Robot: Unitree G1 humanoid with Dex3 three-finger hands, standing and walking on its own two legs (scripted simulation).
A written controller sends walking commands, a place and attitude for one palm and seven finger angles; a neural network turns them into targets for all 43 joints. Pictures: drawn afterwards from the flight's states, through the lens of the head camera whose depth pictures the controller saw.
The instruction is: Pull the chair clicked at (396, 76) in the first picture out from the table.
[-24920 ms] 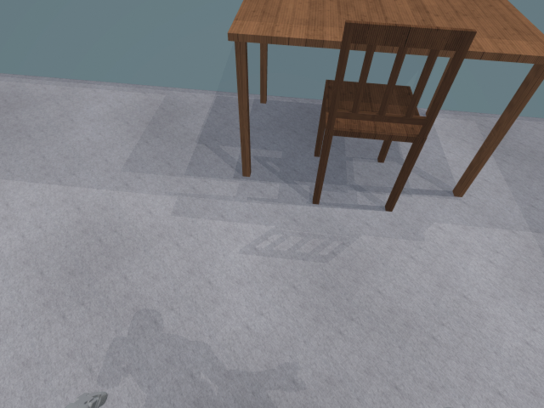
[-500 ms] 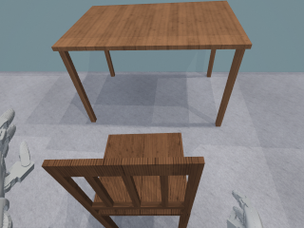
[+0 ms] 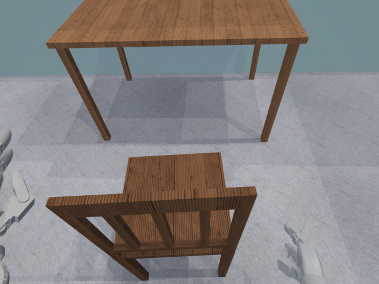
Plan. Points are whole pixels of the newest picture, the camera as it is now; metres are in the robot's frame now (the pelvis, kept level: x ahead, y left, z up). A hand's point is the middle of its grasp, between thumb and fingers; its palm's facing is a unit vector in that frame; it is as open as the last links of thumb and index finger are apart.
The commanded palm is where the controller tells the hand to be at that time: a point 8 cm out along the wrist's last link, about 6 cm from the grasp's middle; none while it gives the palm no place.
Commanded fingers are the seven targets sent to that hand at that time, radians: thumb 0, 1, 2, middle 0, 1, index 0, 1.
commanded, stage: step back with the hand held close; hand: left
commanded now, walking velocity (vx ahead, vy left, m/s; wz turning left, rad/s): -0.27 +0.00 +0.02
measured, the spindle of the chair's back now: (164, 229) +0.26 +0.10 -0.11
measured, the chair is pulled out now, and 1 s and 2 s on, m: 0.70 0.70 0.70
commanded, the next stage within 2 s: stop stepping back and stand still in 1.48 s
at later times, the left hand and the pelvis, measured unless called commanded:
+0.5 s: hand (3, 254) +0.13 +0.27 +0.15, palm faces +0.46 -0.74 -0.48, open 7.4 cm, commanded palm +0.07 +0.30 +0.18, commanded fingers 0.00 0.90 0.90 -0.20 -0.30 -0.20 -0.30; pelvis -0.07 +0.00 -0.01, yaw +0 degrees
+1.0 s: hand out of the picture +0.07 +0.27 +0.16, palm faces +0.53 -0.70 -0.48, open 7.4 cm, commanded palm +0.00 +0.30 +0.18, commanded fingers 0.00 0.90 0.90 -0.20 -0.30 -0.20 -0.30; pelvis -0.11 -0.01 -0.02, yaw +5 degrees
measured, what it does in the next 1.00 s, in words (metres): shifts its weight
